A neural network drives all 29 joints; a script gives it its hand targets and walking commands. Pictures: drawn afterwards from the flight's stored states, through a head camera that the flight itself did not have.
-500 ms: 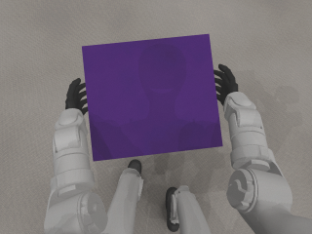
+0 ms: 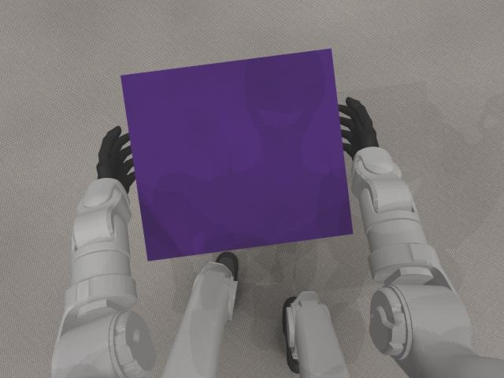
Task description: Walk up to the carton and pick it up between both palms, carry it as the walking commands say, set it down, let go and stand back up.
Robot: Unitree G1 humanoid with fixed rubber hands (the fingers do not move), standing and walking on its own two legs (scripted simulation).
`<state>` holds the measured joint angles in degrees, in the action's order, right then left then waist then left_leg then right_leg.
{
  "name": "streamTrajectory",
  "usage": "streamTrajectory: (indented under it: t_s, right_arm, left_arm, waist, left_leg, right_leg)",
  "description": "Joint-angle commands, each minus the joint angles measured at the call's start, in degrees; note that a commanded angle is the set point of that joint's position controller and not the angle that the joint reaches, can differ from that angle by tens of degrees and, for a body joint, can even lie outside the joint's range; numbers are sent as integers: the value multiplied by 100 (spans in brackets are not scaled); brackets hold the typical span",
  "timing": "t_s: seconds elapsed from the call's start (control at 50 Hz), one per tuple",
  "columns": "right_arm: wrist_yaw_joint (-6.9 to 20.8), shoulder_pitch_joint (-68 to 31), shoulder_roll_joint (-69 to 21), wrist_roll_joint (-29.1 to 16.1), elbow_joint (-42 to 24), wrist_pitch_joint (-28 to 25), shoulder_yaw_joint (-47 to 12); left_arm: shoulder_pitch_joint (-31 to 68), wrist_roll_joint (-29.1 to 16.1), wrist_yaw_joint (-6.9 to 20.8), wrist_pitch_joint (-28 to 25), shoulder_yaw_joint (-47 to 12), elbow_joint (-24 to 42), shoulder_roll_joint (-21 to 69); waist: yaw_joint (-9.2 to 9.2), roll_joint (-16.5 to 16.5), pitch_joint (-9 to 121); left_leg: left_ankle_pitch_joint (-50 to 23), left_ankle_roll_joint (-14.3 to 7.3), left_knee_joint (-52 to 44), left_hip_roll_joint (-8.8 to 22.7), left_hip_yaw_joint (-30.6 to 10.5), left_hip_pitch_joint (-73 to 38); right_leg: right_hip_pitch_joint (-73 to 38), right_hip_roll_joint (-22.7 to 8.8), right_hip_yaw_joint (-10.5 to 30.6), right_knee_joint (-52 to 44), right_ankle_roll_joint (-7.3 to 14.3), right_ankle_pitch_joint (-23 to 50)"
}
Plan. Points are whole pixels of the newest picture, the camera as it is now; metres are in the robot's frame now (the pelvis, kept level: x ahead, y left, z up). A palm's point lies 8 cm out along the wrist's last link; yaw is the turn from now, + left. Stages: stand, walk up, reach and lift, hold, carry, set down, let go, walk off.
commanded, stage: set down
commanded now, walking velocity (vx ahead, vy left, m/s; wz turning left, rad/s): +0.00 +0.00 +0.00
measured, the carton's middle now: (240, 160) +0.45 +0.11 -0.20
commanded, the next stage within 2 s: none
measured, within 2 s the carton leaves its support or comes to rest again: neither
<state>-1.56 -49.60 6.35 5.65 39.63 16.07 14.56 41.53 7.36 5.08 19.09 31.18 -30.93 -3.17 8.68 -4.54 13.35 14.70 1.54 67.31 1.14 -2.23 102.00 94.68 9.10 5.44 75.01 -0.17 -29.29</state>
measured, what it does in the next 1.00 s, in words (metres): lowers itself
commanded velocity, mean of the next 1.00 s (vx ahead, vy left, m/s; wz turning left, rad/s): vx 0.00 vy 0.00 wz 0.00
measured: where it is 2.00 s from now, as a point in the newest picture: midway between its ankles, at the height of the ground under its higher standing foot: (258, 322)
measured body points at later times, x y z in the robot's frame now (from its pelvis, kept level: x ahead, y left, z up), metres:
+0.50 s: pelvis -0.04 +0.01 -0.09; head +0.28 +0.09 +0.22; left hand +0.41 +0.33 -0.23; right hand +0.53 -0.04 -0.21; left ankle +0.11 +0.14 -0.58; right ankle +0.02 -0.11 -0.58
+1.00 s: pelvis -0.06 +0.00 -0.15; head +0.30 +0.05 +0.12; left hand +0.43 +0.32 -0.30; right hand +0.54 -0.05 -0.30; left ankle +0.11 +0.14 -0.58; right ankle +0.02 -0.11 -0.58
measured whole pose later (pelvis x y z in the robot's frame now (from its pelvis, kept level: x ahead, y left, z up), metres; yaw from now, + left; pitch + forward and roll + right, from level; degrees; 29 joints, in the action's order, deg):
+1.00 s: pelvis -0.06 +0.00 -0.15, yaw -2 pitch +50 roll -3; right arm -4.5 -80.4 15.0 2.5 52.9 17.1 14.7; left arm 71.8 10.4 3.1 21.9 32.8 -42.2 -13.5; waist 10.1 -5.5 -3.2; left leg 16.6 2.0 97.2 0.4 -4.5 130.7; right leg 122.4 11.1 1.3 106.6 -1.7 -34.6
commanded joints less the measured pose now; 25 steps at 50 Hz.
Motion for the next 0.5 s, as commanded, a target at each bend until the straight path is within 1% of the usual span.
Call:
streamTrajectory:
  t_s: [0.0,0.04,0.06,0.12,0.16,0.18,0.22,0.24,0.26,0.28,0.32,0.34,0.36,0.38,0.4,0.42,0.44,0.46,0.48]
  right_arm:
    - [1344,-3144,-5196,-567,-86,-129,-2341]
    - [1268,-3425,-5078,-480,64,-100,-2088]
    - [1244,-3564,-4967,-426,166,-78,-1913]
    - [1184,-3855,-4866,-294,409,2,-1581]
    - [1173,-4186,-4774,-266,435,22,-1403]
    - [1170,-4342,-4748,-294,396,34,-1417]
    - [1181,-4664,-4678,-343,346,62,-1372]
    - [1189,-4761,-4674,-364,314,73,-1375]
    - [1199,-4871,-4627,-397,253,78,-1391]
    - [1213,-5019,-4635,-481,155,90,-1485]
    - [1256,-5215,-4565,-604,33,103,-1573]
    - [1294,-5137,-4595,-648,100,123,-1603]
    - [1321,-5201,-4547,-703,46,115,-1644]
    - [1368,-5151,-4558,-737,144,130,-1647]
    - [1406,-5140,-4581,-799,175,132,-1684]
    - [1445,-5137,-4601,-837,213,129,-1712]
    - [1482,-5129,-4586,-904,246,124,-1746]
    - [1518,-5180,-4546,-949,258,113,-1745]
    - [1558,-5110,-4549,-975,350,105,-1751]
  left_arm:
    - [3521,-679,1481,-143,-2563,-96,3388]
    - [3778,-595,1503,-95,-2341,-297,3254]
    - [3923,-533,1510,-54,-2244,-413,3202]
    - [4279,-439,1540,32,-2027,-620,3060]
    - [4532,-449,1544,83,-1994,-653,3072]
    - [4654,-494,1550,116,-2029,-592,3085]
    - [4912,-596,1531,180,-2127,-481,3146]
    - [5008,-636,1517,211,-2186,-381,3166]
    - [5130,-682,1494,229,-2278,-256,3174]
    - [5256,-755,1464,238,-2369,-16,3144]
    - [5402,-847,1397,290,-2582,202,3201]
    - [5415,-854,1359,318,-2648,263,3205]
    - [5390,-868,1320,337,-2711,298,3253]
    - [5448,-871,1276,350,-2769,342,3264]
    - [5404,-852,1239,366,-2787,352,3270]
    - [5439,-867,1212,381,-2836,321,3341]
    - [5416,-829,1180,395,-2869,318,3374]
    - [5388,-814,1150,403,-2895,264,3431]
    - [5357,-785,1118,400,-2890,245,3473]
  waist:
    - [635,-783,4425]
    - [661,-819,4371]
    - [646,-779,4351]
    - [623,-826,4301]
    - [573,-734,4347]
    - [602,-693,4521]
    - [579,-527,4808]
    - [591,-432,4994]
    - [565,-328,5201]
    - [599,-262,5512]
    - [567,-25,5971]
    - [578,51,6037]
    - [569,155,6180]
    - [535,211,6203]
    - [583,277,6248]
    - [585,294,6254]
    - [627,402,6341]
    - [597,436,6286]
    - [614,457,6177]
  left_leg:
    - [-2187,-180,691,-415,444,-4403]
    - [-1731,-184,770,-423,523,-4111]
    - [-1523,-179,820,-429,549,-4016]
    - [-989,-182,958,-426,647,-3631]
    - [-799,-172,1051,-424,672,-3519]
    - [-802,-166,1112,-419,692,-3541]
    - [-731,-145,1201,-412,699,-3670]
    - [-770,-139,1253,-409,698,-3737]
    - [-872,-122,1327,-408,678,-3870]
    - [-967,-121,1401,-397,662,-4039]
    - [-1173,-101,1557,-397,582,-4498]
    - [-1273,-96,1610,-396,565,-4642]
    - [-1374,-87,1692,-387,514,-4883]
    - [-1393,-75,1739,-388,460,-5064]
    - [-1448,-80,1786,-386,434,-5234]
    - [-1455,-70,1816,-392,388,-5298]
    - [-1568,-62,1888,-385,346,-5495]
    - [-1604,-65,1926,-379,259,-5640]
    - [-1741,-65,1983,-370,197,-5742]
  right_leg:
    - [-560,-99,-199,-733,-191,1904]
    - [-485,-74,-231,-675,-196,1514]
    - [-383,-49,-270,-614,-185,1262]
    - [-309,-16,-312,-508,-187,782]
    - [-201,27,-379,-342,-166,556]
    - [-217,37,-387,-266,-154,525]
    - [-150,87,-465,-79,-110,362]
    - [-126,105,-491,16,-89,372]
    - [-56,132,-547,147,-69,408]
    - [-30,144,-547,246,-59,441]
    - [238,208,-640,500,-26,436]
    - [415,230,-672,576,-16,422]
    - [628,245,-689,669,-1,385]
    - [870,271,-739,749,5,296]
    - [1070,283,-757,802,12,230]
    - [1212,292,-777,873,24,194]
    - [1424,303,-786,942,37,171]
    - [1688,311,-820,1014,39,100]
    - [1976,318,-832,1072,47,66]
